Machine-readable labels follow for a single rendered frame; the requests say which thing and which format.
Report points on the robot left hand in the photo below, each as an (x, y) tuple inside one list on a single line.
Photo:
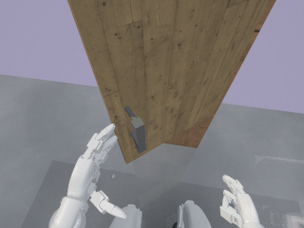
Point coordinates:
[(87, 168)]

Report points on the robot right hand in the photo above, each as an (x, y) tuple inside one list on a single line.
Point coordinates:
[(242, 209)]

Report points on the robot right thigh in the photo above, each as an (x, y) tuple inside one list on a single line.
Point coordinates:
[(191, 216)]

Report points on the cupboard door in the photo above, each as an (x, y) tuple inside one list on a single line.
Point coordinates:
[(168, 60)]

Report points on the robot left forearm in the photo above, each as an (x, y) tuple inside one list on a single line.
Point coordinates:
[(71, 214)]

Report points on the handle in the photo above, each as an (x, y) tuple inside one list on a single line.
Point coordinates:
[(138, 130)]

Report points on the robot thigh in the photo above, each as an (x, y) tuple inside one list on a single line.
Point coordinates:
[(134, 219), (191, 216)]

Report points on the robot left thigh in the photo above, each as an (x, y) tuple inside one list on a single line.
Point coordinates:
[(134, 219)]

